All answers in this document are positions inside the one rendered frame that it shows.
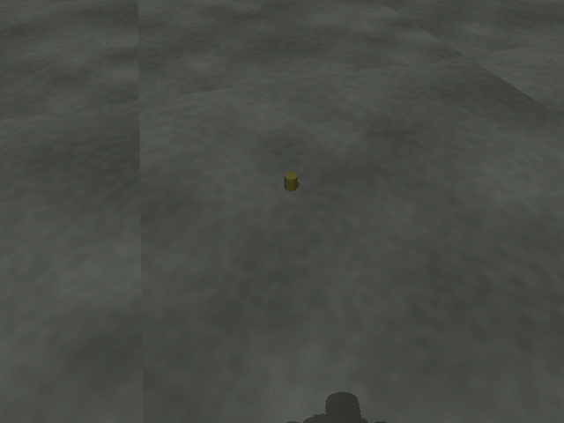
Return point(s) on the can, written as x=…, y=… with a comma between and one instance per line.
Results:
x=290, y=181

